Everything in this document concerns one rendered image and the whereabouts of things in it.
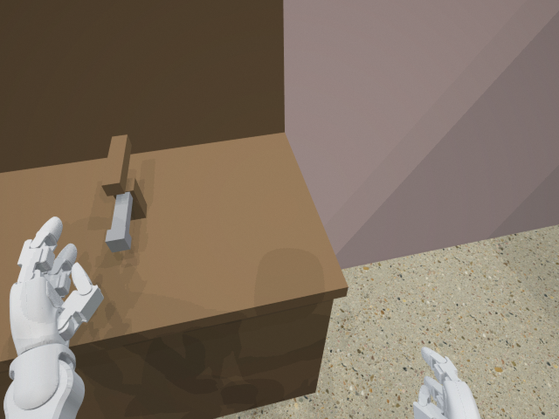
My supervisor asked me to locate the counter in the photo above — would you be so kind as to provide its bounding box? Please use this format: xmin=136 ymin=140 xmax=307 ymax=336
xmin=0 ymin=0 xmax=349 ymax=419

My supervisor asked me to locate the robot right hand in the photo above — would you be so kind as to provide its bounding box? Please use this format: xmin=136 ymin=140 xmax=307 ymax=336
xmin=413 ymin=347 xmax=481 ymax=419

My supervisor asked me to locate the robot left hand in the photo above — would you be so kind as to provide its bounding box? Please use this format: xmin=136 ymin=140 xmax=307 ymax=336
xmin=10 ymin=216 xmax=104 ymax=356

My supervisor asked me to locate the tap lever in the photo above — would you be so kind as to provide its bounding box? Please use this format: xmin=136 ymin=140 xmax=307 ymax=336
xmin=105 ymin=192 xmax=133 ymax=252

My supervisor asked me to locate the robot left forearm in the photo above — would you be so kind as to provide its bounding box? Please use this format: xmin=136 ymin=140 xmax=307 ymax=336
xmin=3 ymin=343 xmax=85 ymax=419

